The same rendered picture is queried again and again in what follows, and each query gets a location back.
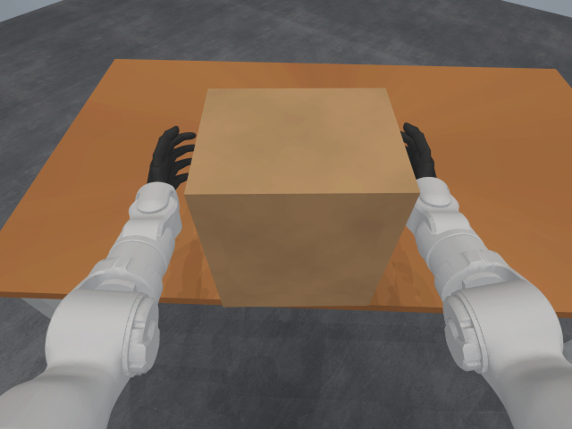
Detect left robot hand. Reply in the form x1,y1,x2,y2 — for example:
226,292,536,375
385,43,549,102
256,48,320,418
147,126,197,190

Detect left robot upper arm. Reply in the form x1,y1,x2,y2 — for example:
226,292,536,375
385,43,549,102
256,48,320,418
0,289,160,429

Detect right robot hand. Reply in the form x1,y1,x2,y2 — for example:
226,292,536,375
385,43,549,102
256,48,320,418
400,122,436,180

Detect robot left forearm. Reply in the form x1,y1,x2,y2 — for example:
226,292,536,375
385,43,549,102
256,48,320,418
45,182,182,364

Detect robot right forearm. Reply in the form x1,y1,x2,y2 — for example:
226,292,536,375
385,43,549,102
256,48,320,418
406,177,563,352

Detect table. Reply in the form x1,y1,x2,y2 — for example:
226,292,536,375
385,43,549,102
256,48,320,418
0,59,572,375

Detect right robot upper arm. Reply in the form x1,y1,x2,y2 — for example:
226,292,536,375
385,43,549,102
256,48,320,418
443,279,572,429

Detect carton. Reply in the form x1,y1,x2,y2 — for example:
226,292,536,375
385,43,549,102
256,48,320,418
184,88,420,307

